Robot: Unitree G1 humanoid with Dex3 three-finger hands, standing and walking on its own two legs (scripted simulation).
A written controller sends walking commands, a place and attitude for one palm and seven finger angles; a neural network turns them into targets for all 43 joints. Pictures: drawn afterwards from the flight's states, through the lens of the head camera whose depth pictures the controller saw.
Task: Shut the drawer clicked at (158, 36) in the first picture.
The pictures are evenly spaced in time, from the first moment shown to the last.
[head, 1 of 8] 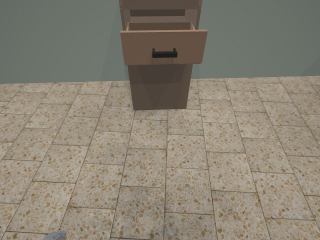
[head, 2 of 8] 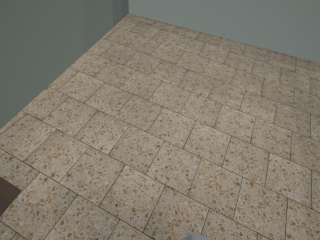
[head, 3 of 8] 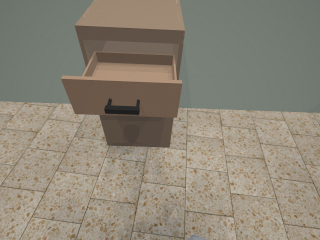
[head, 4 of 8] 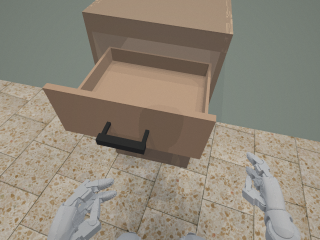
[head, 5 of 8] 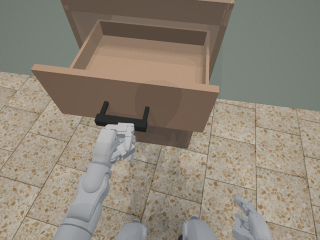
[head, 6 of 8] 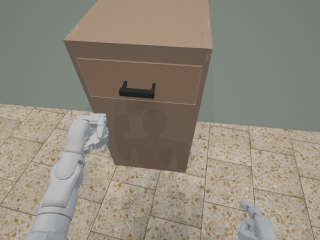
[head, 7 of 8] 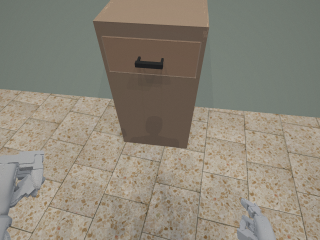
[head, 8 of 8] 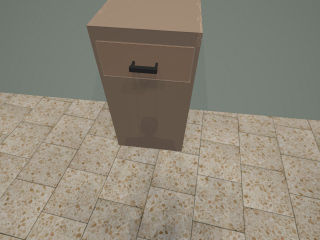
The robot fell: no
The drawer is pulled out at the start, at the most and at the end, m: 0.30 0.30 0.00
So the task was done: yes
